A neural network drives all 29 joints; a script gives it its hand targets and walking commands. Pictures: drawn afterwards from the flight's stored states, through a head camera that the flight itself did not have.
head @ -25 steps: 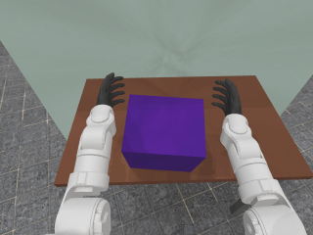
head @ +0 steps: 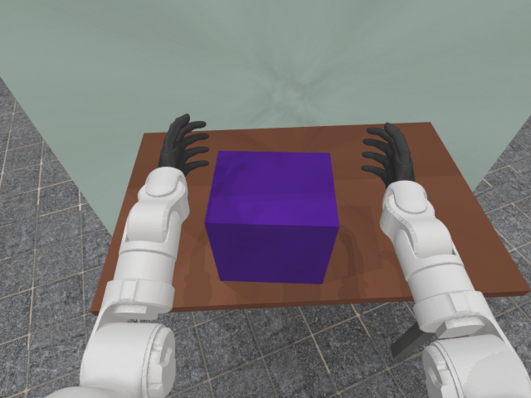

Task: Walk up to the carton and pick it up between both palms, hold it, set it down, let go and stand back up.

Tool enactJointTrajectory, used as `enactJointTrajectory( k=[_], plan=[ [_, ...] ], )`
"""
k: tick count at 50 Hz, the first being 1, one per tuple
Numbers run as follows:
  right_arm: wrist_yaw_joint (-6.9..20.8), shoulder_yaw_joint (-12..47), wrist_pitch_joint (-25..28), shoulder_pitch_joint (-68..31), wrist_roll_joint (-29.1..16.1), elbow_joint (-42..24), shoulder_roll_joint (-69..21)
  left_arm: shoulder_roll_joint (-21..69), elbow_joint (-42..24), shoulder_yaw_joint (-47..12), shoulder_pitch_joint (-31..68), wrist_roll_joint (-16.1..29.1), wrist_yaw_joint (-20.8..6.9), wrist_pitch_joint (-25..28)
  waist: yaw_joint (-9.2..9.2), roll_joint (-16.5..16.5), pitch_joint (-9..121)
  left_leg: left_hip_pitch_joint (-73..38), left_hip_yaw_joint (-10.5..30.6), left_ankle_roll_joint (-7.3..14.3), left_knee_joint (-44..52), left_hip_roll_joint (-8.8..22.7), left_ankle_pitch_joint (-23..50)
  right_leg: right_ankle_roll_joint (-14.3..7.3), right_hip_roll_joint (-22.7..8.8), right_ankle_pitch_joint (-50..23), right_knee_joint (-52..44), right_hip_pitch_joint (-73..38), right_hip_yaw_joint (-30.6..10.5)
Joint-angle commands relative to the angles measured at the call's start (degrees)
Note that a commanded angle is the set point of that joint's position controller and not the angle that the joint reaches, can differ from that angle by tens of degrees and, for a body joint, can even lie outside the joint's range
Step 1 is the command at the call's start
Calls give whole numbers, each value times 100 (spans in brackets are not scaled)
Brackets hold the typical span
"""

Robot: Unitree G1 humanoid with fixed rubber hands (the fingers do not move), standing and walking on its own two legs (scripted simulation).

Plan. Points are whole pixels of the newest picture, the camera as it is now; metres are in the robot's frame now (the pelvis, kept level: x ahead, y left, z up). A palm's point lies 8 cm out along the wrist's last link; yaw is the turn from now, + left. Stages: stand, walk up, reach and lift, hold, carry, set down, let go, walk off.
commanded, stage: set down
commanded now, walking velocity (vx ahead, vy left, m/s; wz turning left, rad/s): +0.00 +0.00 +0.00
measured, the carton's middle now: (272, 220) +0.43 +0.02 -0.04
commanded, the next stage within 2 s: none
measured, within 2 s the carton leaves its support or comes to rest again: rests again in 1.64 s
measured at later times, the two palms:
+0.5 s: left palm (202, 156) +0.43 +0.13 +0.13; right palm (373, 163) +0.42 -0.14 +0.12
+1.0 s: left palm (207, 163) +0.43 +0.12 +0.11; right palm (361, 171) +0.42 -0.12 +0.10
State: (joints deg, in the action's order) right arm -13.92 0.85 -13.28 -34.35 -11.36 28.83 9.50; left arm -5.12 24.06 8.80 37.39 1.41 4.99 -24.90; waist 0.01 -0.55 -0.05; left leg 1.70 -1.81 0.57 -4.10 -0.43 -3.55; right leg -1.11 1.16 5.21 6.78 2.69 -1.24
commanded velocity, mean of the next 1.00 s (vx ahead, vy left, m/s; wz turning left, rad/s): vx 0.00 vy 0.00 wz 0.00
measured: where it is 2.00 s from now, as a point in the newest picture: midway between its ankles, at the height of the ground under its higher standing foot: outside the picture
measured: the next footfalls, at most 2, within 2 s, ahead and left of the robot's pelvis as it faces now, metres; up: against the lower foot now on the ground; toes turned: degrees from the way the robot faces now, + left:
none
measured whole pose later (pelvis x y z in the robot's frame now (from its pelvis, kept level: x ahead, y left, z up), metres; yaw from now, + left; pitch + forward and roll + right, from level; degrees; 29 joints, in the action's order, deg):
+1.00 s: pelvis -0.01 +0.00 +0.00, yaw +2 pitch +8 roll +0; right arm -9.0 -25.2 -1.7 -51.8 13.7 52.8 -4.9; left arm 3.6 58.5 32.9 55.2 -20.5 1.1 5.3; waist 2.6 0.0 2.8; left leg 14.0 0.6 0.6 -10.0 -0.7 -4.4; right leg -1.1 0.9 5.2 9.4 12.6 1.1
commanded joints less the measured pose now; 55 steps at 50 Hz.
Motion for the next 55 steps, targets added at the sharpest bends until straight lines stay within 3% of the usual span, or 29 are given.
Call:
enactJointTrajectory(
  k=[1, 6, 10, 15, 18, 23, 28, 33, 38, 43, 44, 45, 47, 49, 50, 51, 52, 55],
  plan=[
    [-3, -194, 203, -2734, 151, -692, 365, -577, -376, -48, 2889, 115, -48, 412, -14, -63, 2577, -767, -25, 167, -430, -56, 1886, 32, -82, -1380, 252, -387, -36],
    [-36, -295, 173, -3011, 348, -162, 82, -604, 306, -10, 3328, 138, -85, 709, 39, -119, 2677, -327, 5, 316, -312, -60, 1361, 88, -146, -1129, 300, -300, -54],
    [-9, -498, 316, -3412, 663, -95, -115, -563, 670, 63, 3743, 25, -73, 1070, 27, -131, 3056, -226, 18, 336, -320, -94, 1404, 111, -151, -1169, 291, -161, 4],
    [62, -988, 451, -3638, 1189, 475, -101, -464, 1377, 203, 3993, -220, -58, 1371, 115, -91, 3195, -162, 72, 280, -336, -117, 1215, 80, -115, -979, 234, 110, 107],
    [172, -1194, 662, -3991, 1408, 599, -214, -290, 1677, 284, 4209, -348, -3, 1627, 105, -55, 3525, -341, 98, 210, -390, -112, 1484, 43, -65, -1133, 205, 307, 193],
    [306, -1457, 886, -4130, 1672, 1036, -128, -88, 1870, 444, 4283, -638, 119, 1854, 210, 127, 4210, -1094, 158, -39, -712, -169, 2606, -16, 105, -1811, 145, 489, 329],
    [379, -1429, 1078, -4239, 1591, 1438, 13, 29, 1945, 544, 4286, -794, 205, 1923, 266, 206, 4379, -1430, 190, -273, -956, -234, 3453, -73, 213, -2674, 193, 319, 377],
    [385, -1194, 1120, -4447, 1328, 1929, -8, 220, 2102, 407, 4443, -706, 252, 1907, 282, 229, 4069, -1407, 231, -379, -1098, -258, 3692, -18, 238, -3092, 265, 231, 317],
    [285, -826, 1088, -4434, 919, 2195, 208, -183, 2443, 532, 4289, -586, 228, 1810, 175, 40, 3694, -884, 180, -311, -1001, -308, 3229, 104, 192, -3536, 543, -200, 225],
    [184, -644, 1161, -4434, 651, 2201, 302, -358, 2465, 487, 4319, -426, 173, 1933, 180, -4, 3610, -501, 180, -253, -890, -347, 2870, 160, 142, -3684, 733, -488, 99],
    [151, -1200, 1215, -3940, 544, 2290, -1610, 716, 3274, 948, 3249, -1009, 22, 2591, 67, -367, 1794, 439, 187, 106, -1236, -96, 1722, 529, 52, -2937, 762, 163, 314],
    [247, -1393, 1312, -4279, 956, 1917, -1517, 763, 3194, 1379, 3631, -1215, -118, 3015, -1, -407, 2354, 590, 195, 173, -957, -127, 1199, 547, -2, -2568, 720, 38, 340],
    [563, -2269, 1297, -4138, 2399, 1780, -2118, 991, 3327, 2400, 3777, -2230, -499, 3290, 49, -328, 2433, 584, 95, 71, -763, -239, 1068, 483, 17, -1944, 560, 5, 534],
    [1150, -3242, 1309, -4176, 4262, 1372, -3519, 2388, 3061, 3016, 4026, -3425, -1047, 2975, 163, 104, 2531, 421, 201, -144, -630, -277, 818, 397, 59, -1505, 314, 51, 697],
    [1370, -3601, 1271, -3970, 4815, 1018, -3547, 2574, 3189, 3073, 3599, -3779, -1190, 2659, 185, 278, 2719, 293, 270, -187, -612, -261, 637, 370, 58, -1490, 177, -67, 721],
    [1522, -3789, 1237, -3786, 5065, 837, -3451, 2627, 3034, 3068, 3364, -3865, -1206, 2428, 150, 300, 2756, 13, 288, -208, -580, -232, 547, 380, 101, -1496, 88, -19, 785],
    [1607, -3874, 1208, -3494, 5185, 853, -3416, 2609, 2817, 3069, 3174, -3952, -1181, 2233, 250, 243, 2505, -387, 315, -330, -509, -136, 430, 374, 150, -1236, 7, 146, 836],
    [1587, -3813, 1229, -3031, 5131, 915, -2862, 2162, 2658, 3143, 2738, -3981, -1105, 2020, 170, -41, 2133, -537, 268, -514, -515, -37, 579, 401, 213, -1219, -11, 532, 810]
  ],
)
